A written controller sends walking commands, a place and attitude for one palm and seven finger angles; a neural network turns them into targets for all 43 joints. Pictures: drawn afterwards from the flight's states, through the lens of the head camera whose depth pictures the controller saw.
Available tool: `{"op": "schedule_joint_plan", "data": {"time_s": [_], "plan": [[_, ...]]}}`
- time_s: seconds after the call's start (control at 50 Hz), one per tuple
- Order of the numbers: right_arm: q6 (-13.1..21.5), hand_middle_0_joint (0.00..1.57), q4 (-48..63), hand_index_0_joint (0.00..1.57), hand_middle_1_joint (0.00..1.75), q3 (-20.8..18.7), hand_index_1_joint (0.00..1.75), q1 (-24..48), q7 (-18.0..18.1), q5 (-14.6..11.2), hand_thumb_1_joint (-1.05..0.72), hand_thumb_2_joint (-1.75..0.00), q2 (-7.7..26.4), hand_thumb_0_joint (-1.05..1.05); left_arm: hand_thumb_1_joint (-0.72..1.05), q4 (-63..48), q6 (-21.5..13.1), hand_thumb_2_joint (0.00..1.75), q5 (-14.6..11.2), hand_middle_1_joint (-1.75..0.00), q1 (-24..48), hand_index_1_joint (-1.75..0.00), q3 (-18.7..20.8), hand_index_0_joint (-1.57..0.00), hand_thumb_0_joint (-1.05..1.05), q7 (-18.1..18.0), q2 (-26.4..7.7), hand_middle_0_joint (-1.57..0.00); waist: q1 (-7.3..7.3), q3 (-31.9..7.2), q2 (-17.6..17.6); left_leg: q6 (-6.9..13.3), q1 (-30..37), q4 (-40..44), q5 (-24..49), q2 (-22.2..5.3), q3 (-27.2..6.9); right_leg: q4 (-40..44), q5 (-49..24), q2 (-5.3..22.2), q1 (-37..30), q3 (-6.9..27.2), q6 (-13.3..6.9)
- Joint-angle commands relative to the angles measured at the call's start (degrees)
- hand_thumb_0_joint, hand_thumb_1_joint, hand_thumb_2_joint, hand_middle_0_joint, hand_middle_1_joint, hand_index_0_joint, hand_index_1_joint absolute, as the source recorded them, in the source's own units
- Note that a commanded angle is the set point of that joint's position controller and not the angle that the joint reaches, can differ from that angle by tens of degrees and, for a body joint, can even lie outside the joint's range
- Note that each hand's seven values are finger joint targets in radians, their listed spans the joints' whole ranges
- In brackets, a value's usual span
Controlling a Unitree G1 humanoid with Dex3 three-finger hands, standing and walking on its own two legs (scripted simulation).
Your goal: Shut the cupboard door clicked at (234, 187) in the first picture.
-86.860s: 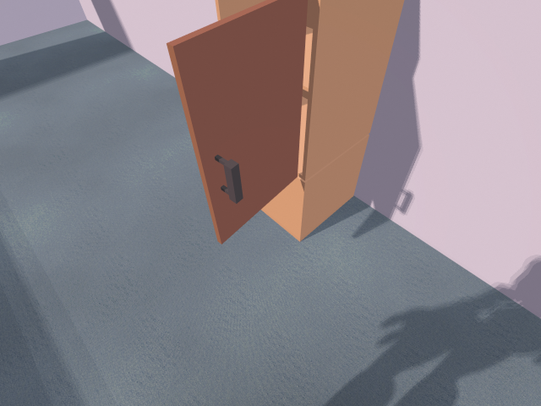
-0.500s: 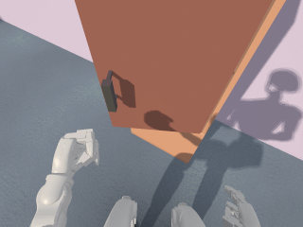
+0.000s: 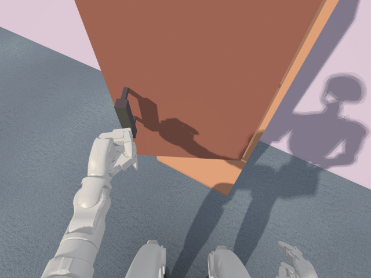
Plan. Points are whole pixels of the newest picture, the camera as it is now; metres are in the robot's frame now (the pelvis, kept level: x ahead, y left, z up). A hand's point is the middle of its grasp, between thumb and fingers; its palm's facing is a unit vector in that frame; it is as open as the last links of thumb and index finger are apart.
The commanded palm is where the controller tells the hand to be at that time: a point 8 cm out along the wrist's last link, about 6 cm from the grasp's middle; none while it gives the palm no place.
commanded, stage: bring the fist close to the handle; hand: left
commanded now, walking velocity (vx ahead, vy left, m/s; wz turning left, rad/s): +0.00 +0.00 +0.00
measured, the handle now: (128, 113) +0.48 +0.15 +0.03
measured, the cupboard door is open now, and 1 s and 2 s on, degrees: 26 21 5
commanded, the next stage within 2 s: push the door shut along its arc in 0.40 s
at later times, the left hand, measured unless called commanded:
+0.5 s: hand (129, 155) +0.36 +0.13 +0.03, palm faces -0.06 -1.00 -0.02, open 3.1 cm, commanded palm +0.35 +0.18 +0.04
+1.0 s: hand (133, 132) +0.42 +0.13 +0.03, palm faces -0.16 -0.99 -0.04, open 2.9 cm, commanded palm +0.42 +0.17 +0.04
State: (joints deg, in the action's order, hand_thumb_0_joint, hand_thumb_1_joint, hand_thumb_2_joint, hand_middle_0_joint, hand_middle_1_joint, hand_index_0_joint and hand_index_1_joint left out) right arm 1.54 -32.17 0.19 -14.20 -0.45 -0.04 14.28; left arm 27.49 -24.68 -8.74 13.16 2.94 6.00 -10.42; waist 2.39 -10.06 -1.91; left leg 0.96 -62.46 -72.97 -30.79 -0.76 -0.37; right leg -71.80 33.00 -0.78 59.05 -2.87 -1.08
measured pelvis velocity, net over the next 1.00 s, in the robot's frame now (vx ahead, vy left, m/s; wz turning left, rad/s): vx -0.01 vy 0.01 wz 0.00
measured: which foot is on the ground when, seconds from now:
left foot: down 0.00-1.00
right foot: down 0.00-1.00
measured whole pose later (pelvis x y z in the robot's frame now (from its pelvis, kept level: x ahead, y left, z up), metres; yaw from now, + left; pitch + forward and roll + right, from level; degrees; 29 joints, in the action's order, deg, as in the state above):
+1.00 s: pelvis -0.01 +0.01 -0.01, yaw +0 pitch +22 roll -3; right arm -0.3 -35.9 0.4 -16.3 -0.3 -0.5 14.6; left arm 52.3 -28.2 -8.5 35.8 8.6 13.5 -15.8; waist 4.7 -9.4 -2.0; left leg 1.4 -67.7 -75.0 -29.8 -0.6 -0.7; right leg -73.4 32.0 -0.7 63.9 -3.2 -0.7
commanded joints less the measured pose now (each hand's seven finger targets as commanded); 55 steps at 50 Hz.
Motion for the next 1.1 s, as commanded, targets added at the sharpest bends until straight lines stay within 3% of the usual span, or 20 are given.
{"op": "schedule_joint_plan", "data": {"time_s": [0.0,0.04,0.08,0.1,0.12,0.18,0.32,0.38,0.42,0.5,0.62,0.66,0.72,0.78,0.86,0.9,0.92,1.02,1.06,1.08], "plan": [[1.86,0.20,5.54,0.20,0.30,-3.75,0.30,-1.85,0.52,-0.03,-0.90,-0.90,8.15,0.00,0.90,-8.36,-4.91,0.90,0.26,-1.50,18.05,-1.50,3.96,-1.30,0.00,-2.16,-5.65,-1.30,1.30,-20.74,1.83,-0.01,17.29,9.32,15.32,0.31,-2.24,10.17,-17.20,-0.29,-7.73,1.44,-0.61],[1.48,0.20,6.12,0.20,0.30,-3.65,0.30,-1.76,0.27,0.09,-0.90,-0.90,7.93,0.00,0.90,-7.95,-5.56,0.90,0.41,-1.50,15.41,-1.50,5.15,-1.30,0.00,-2.36,-6.41,-1.30,-0.06,-23.23,0.63,-0.09,17.71,9.37,17.55,0.56,-1.62,9.67,-19.84,-0.23,-10.01,1.79,-0.70],[0.96,0.20,6.31,0.20,0.30,-3.71,0.30,-1.93,-0.10,0.05,-0.90,-0.90,7.72,0.00,0.90,-8.16,-6.06,0.90,0.33,-1.50,14.41,-1.50,5.08,-1.30,0.00,-2.26,-6.08,-1.30,-0.27,-23.21,1.73,-0.13,17.71,9.81,18.45,0.50,-1.37,9.84,-21.20,-0.30,-11.42,1.85,-0.60],[0.77,0.20,6.66,0.20,0.30,-3.72,0.30,-1.68,-0.28,0.07,-0.90,-0.90,7.54,0.00,0.90,-8.47,-6.13,0.90,0.27,-1.50,13.65,-1.50,4.43,-1.30,0.00,-2.07,-5.55,-1.30,-0.26,-23.25,1.14,0.02,17.24,9.68,18.16,0.63,-0.77,10.21,-21.70,-0.25,-12.26,2.30,-0.46],[0.56,0.20,6.88,0.20,0.30,-3.73,0.30,-2.11,-0.17,-0.05,-0.90,-0.90,7.75,0.00,0.90,-6.65,-5.83,0.90,0.06,-1.50,12.17,-1.50,5.75,-1.30,0.00,-1.90,-6.75,-1.30,-0.15,-22.16,3.28,0.26,15.63,9.65,17.80,0.74,-0.81,10.47,-21.77,-0.42,-13.10,2.37,-0.46],[0.00,0.20,6.18,0.20,0.30,-3.62,0.30,-1.84,0.15,-0.21,-0.90,-0.90,7.60,0.00,0.90,-5.61,-6.38,0.90,0.07,-1.50,16.03,-1.50,5.74,-1.30,0.00,-1.16,-7.16,-1.30,1.04,-18.92,4.84,0.51,12.62,9.54,13.73,0.74,-0.15,11.79,-18.79,-0.09,-12.61,3.46,0.08],[0.79,0.20,5.40,0.20,0.30,-3.64,0.30,-1.48,0.95,-0.34,-0.90,-0.90,7.86,0.00,0.90,-6.72,-8.96,0.90,-1.30,-1.50,19.75,-1.50,4.91,-1.30,0.00,0.69,-7.10,-1.30,1.86,-18.91,2.54,0.76,13.32,8.93,11.35,0.89,-0.45,12.31,-15.16,-0.10,-10.55,3.83,-0.06],[0.79,0.20,4.96,0.20,0.30,-3.69,0.30,-1.06,1.05,-0.39,-0.90,-0.90,7.93,0.00,0.90,-5.30,-8.93,0.90,-1.36,-1.50,19.71,-1.50,4.97,-1.30,0.00,1.47,-6.99,-1.30,1.59,-19.58,2.39,0.60,13.73,9.02,11.48,0.80,-0.63,11.90,-15.19,0.02,-9.99,3.61,-0.11],[0.97,0.20,5.31,0.20,0.30,-3.76,0.30,-1.49,1.06,-0.50,-0.90,-0.90,8.10,0.00,0.90,-6.14,-8.65,0.90,-1.60,-1.50,19.59,-1.50,4.95,-1.30,0.00,1.78,-7.25,-1.30,1.15,-21.07,-0.05,0.52,15.30,9.05,12.83,0.84,-0.88,11.33,-16.23,-0.19,-9.83,3.27,-0.40],[0.63,0.20,5.07,0.20,0.30,-3.67,0.30,-1.21,1.06,-0.59,-0.90,-0.90,8.05,0.00,0.90,-4.24,-7.69,0.90,-1.60,-1.50,20.66,-1.50,5.59,-1.30,0.00,1.92,-7.79,-1.30,1.32,-20.35,2.11,0.56,13.70,9.15,11.79,0.85,-0.86,11.81,-15.40,-0.02,-10.55,3.56,-0.14],[1.05,0.20,3.76,0.20,0.30,-3.57,0.30,-2.18,1.69,-0.70,-0.90,-0.90,8.60,0.00,0.90,-1.42,-8.20,0.90,-1.12,-1.50,30.33,-1.50,6.12,-1.30,0.00,3.46,-10.07,-1.30,3.26,-20.38,0.66,0.65,14.88,8.23,11.84,0.60,-1.89,10.90,-14.82,-0.41,-6.96,3.11,-0.41],[1.09,0.20,3.37,0.20,0.30,-3.48,0.30,-2.33,1.50,-0.73,-0.90,-0.90,8.52,0.00,0.90,1.04,-7.63,0.90,-1.16,-1.50,31.26,-1.50,4.87,-1.30,0.00,4.25,-8.33,-1.30,3.26,-21.24,-0.87,0.34,16.22,8.47,12.33,0.56,-2.13,10.62,-14.97,-0.33,-5.95,2.63,-0.55],[0.90,0.20,3.03,0.20,0.30,-3.55,0.30,-3.59,1.46,-0.84,-0.90,-0.90,9.10,0.00,0.90,4.84,-6.83,0.90,-1.26,-1.50,33.67,-1.50,6.87,-1.30,0.00,5.10,-10.60,-1.30,3.41,-21.77,-0.30,0.40,16.06,8.26,13.30,0.52,-2.66,10.10,-15.33,-0.61,-5.25,2.28,-0.73],[0.50,0.20,2.79,0.20,0.30,-3.71,0.30,-4.15,1.11,-0.80,-0.90,-0.90,9.00,0.00,0.90,7.35,-6.31,0.90,-0.96,-1.50,35.43,-1.50,6.96,-1.30,0.00,6.06,-10.27,-1.30,3.40,-23.28,-0.61,0.22,16.53,7.95,14.35,0.39,-2.55,9.69,-16.34,-0.46,-5.10,2.37,-0.64],[0.12,0.20,1.83,0.20,0.30,-3.65,0.30,-5.37,1.02,-0.90,-0.90,-0.90,9.31,0.00,0.90,10.53,-6.23,0.90,-0.58,-1.50,43.03,-1.50,5.54,-1.30,0.00,6.94,-9.77,-1.30,5.69,-21.37,0.27,0.45,16.18,7.86,12.52,0.18,-3.42,9.90,-13.93,-0.66,-2.19,1.91,-0.62],[0.02,0.20,1.08,0.20,0.30,-3.70,0.30,-6.03,1.20,-0.88,-0.90,-0.90,9.69,0.00,0.90,12.87,-6.50,0.90,0.00,-1.50,47.18,-1.50,6.28,-1.30,0.00,7.39,-11.52,-1.30,6.39,-20.87,0.52,0.59,15.00,7.47,10.51,0.18,-3.57,10.00,-12.03,-0.59,-1.05,2.08,-0.65],[0.24,0.20,1.06,0.20,0.30,-3.75,0.30,-6.59,1.26,-0.75,-0.90,-0.90,9.77,0.00,0.90,12.10,-7.04,0.90,-0.08,-1.50,49.49,-1.50,6.49,-1.30,0.00,7.61,-11.96,-1.30,6.21,-22.48,-2.01,0.60,16.41,7.28,11.37,0.33,-3.75,9.37,-12.29,-0.71,-0.34,1.94,-0.92],[0.04,0.20,0.03,0.20,0.30,-4.01,0.30,-8.51,0.86,-0.54,-0.90,-0.90,10.31,0.00,0.90,15.65,-7.21,0.90,0.33,-1.50,52.96,-1.50,5.04,-1.30,0.00,8.91,-10.72,-1.30,7.01,-25.70,-3.96,0.22,21.25,7.49,14.84,-0.09,-5.47,8.20,-13.44,-0.84,3.02,0.75,-1.42],[-0.26,0.20,-0.86,0.20,0.30,-4.01,0.30,-8.74,0.75,-0.58,-0.90,-0.90,10.37,0.00,0.90,18.72,-6.62,0.90,0.63,-1.50,55.97,-1.50,3.97,-1.30,0.00,9.18,-9.71,-1.30,8.47,-23.69,-2.47,0.44,19.58,7.14,12.50,-0.17,-5.41,8.77,-12.15,-0.74,4.35,0.89,-1.11],[-0.41,0.20,-1.08,0.20,0.30,-3.90,0.30,-9.10,0.73,-0.60,-0.90,-0.90,10.62,0.00,0.90,20.43,-6.37,0.90,0.93,-1.50,57.08,-1.50,4.82,-1.30,0.00,9.22,-11.19,-1.30,8.46,-22.34,-2.29,0.42,18.32,7.31,10.86,-0.18,-5.62,8.77,-10.93,-0.81,4.81,0.84,-1.21]]}}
